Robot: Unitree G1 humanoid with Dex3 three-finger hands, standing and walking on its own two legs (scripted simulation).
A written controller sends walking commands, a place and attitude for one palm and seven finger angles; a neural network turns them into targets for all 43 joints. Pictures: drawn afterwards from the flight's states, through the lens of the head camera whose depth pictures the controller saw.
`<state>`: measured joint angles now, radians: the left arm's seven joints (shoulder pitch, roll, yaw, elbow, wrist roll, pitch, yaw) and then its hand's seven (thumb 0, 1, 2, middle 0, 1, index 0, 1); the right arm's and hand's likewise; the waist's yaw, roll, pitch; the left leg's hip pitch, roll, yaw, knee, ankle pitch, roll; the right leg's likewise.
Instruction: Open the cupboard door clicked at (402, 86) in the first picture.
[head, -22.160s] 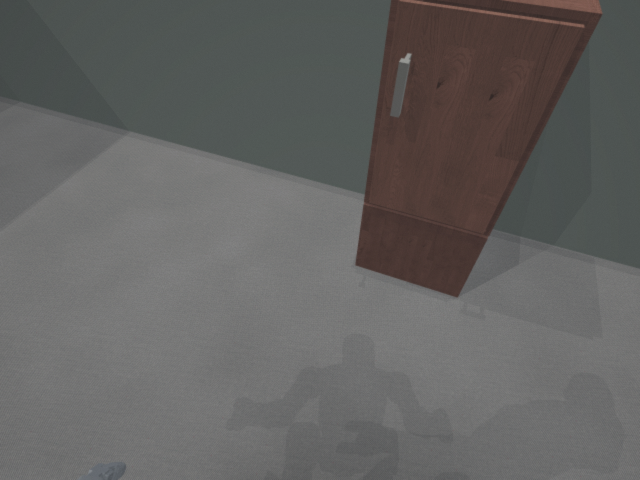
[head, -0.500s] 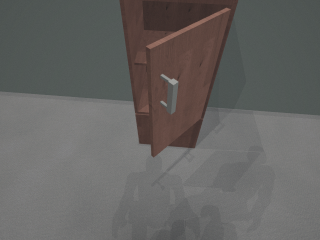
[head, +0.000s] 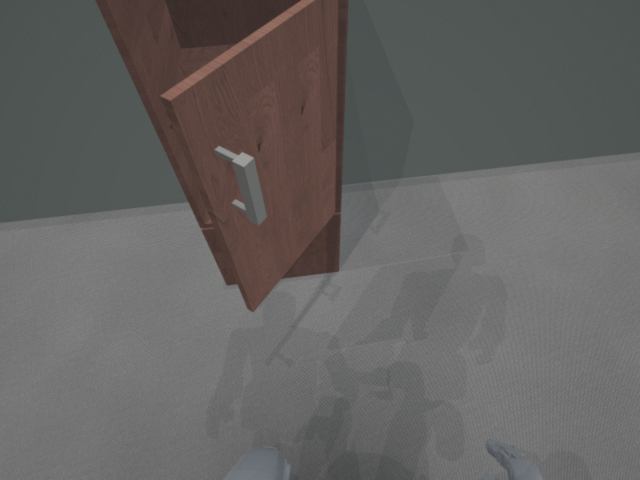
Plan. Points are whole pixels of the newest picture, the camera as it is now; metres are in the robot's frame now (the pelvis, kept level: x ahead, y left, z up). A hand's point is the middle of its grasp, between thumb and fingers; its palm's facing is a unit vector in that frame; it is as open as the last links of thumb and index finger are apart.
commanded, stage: walk to a spot facing it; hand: left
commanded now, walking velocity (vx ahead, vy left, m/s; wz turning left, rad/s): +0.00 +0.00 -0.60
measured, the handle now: (240, 186) +0.50 +0.18 +0.02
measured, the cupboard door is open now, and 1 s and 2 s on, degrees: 49 49 49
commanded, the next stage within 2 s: none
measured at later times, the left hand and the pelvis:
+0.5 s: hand (187, 441) +0.17 +0.23 -0.17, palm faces -0.30 -0.93 -0.23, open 7.4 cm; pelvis +0.01 +0.05 +0.00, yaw -20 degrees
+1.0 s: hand (248, 421) +0.21 +0.14 -0.18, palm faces -0.54 -0.82 -0.19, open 7.4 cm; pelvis +0.02 +0.04 -0.02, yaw -37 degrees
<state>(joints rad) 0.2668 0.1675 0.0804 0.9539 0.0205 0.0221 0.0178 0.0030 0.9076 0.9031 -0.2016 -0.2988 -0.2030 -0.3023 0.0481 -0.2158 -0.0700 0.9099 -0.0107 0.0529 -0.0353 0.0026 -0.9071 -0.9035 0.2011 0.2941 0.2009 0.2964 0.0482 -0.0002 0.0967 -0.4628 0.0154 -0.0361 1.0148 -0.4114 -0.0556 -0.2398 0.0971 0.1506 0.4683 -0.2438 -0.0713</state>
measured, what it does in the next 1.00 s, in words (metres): steps on the spot, turning right: left foot, then right foot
